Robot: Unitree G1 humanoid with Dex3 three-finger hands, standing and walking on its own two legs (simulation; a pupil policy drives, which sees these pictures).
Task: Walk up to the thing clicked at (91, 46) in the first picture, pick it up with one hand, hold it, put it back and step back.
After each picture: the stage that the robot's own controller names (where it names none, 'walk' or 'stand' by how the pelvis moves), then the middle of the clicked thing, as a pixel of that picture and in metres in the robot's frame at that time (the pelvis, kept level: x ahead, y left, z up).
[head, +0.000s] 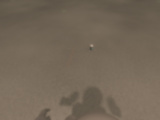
stand; (91, 47) +1.57 +0.01 -0.72
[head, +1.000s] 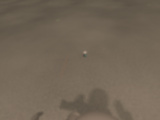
walk; (85, 54) +1.44 +0.24 -0.70
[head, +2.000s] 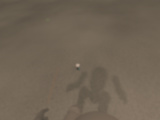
walk; (78, 67) +0.94 +0.31 -0.72
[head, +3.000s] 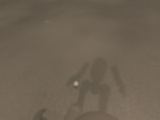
walk; (76, 85) +0.58 +0.25 -0.72
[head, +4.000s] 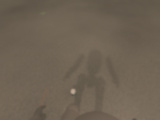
stand; (73, 92) +0.39 +0.20 -0.69
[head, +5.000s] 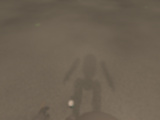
stand; (71, 104) +0.33 +0.20 -0.72
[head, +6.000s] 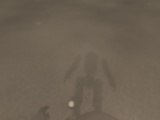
stand; (71, 105) +0.30 +0.19 -0.72
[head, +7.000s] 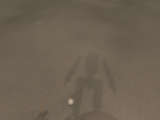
stand; (71, 102) +0.33 +0.21 -0.73
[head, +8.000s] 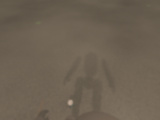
stand; (70, 103) +0.32 +0.21 -0.73
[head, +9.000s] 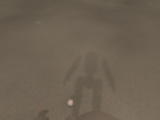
go down; (70, 103) +0.31 +0.20 -0.73
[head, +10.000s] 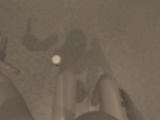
go down; (57, 61) +0.40 +0.26 -0.30
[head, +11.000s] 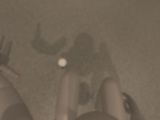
approach; (63, 63) +0.39 +0.25 -0.30
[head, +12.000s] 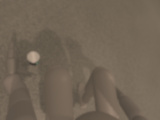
close in; (33, 59) +0.38 +0.29 -0.22
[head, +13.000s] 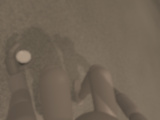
close; (24, 58) +0.37 +0.30 -0.22
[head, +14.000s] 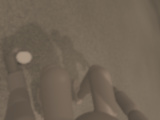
lift; (24, 59) +0.36 +0.30 -0.22
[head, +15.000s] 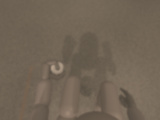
lift; (58, 70) +0.31 +0.22 -0.04
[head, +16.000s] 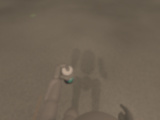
lift; (67, 75) +0.33 +0.16 +0.01
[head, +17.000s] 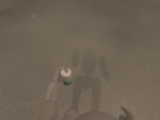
hold; (66, 76) +0.32 +0.17 -0.01
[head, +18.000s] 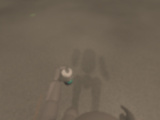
hold; (67, 76) +0.32 +0.17 -0.01
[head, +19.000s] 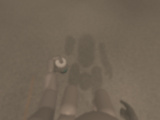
crouch; (62, 66) +0.38 +0.21 -0.07
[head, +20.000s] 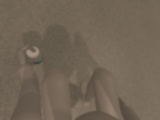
lower; (35, 56) +0.40 +0.29 -0.20
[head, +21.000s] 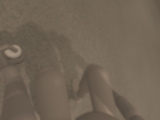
lower; (15, 55) +0.39 +0.32 -0.22
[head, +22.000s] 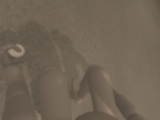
lower; (18, 54) +0.39 +0.32 -0.22
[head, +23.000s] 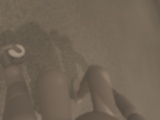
lower; (18, 54) +0.39 +0.32 -0.22
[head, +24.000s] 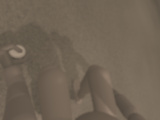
rest; (19, 55) +0.38 +0.32 -0.22
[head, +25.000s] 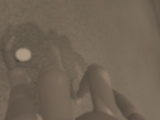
withdraw; (23, 57) +0.38 +0.29 -0.22
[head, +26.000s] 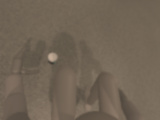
stand; (52, 58) +0.40 +0.26 -0.27
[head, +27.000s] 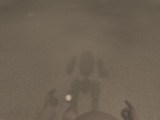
stand; (68, 98) +0.34 +0.19 -0.64
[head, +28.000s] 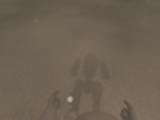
stand; (70, 100) +0.35 +0.21 -0.67
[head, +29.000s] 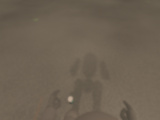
stand; (70, 100) +0.35 +0.20 -0.67
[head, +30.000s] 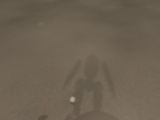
walk; (72, 100) +0.37 +0.20 -0.72
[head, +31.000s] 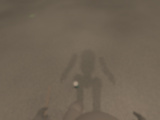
walk; (76, 85) +0.49 +0.21 -0.69
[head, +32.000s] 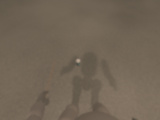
walk; (78, 62) +0.81 +0.20 -0.69
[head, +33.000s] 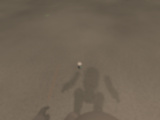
stand; (79, 65) +0.96 +0.22 -0.71
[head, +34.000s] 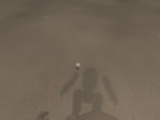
stand; (78, 66) +0.97 +0.23 -0.73
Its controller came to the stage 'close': yes
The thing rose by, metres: 0.71
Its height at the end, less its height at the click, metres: +0.00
